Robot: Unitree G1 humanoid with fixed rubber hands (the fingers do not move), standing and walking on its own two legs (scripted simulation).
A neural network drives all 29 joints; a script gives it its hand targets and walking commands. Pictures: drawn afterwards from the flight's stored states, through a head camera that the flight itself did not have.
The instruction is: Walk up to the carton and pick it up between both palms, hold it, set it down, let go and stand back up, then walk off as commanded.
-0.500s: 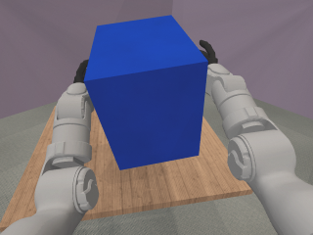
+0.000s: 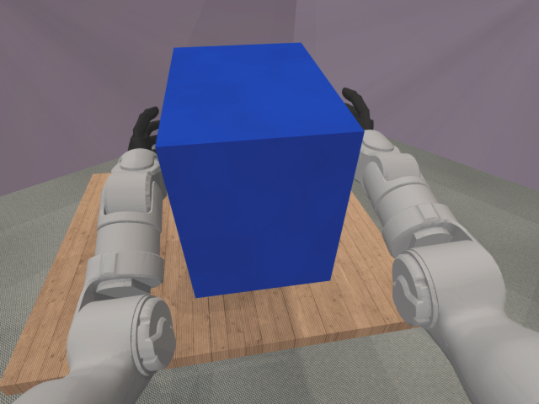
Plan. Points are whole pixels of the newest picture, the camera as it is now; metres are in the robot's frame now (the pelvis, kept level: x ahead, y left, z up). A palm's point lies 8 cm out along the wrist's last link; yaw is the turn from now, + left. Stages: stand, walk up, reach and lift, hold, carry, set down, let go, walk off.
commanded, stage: set down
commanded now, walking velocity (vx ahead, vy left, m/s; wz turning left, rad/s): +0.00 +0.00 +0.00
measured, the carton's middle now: (251, 163) +0.44 +0.03 +0.21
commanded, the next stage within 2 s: none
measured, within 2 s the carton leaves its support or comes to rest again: neither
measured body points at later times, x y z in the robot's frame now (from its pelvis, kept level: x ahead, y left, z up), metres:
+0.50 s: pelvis +0.02 -0.01 +0.00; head -0.04 +0.00 +0.45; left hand +0.41 +0.17 +0.22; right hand +0.44 -0.14 +0.24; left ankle +0.04 +0.12 -0.75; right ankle +0.01 -0.11 -0.75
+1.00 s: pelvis +0.02 -0.02 +0.00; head -0.04 -0.02 +0.45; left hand +0.40 +0.18 +0.20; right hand +0.45 -0.13 +0.22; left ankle +0.04 +0.12 -0.75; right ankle +0.01 -0.11 -0.75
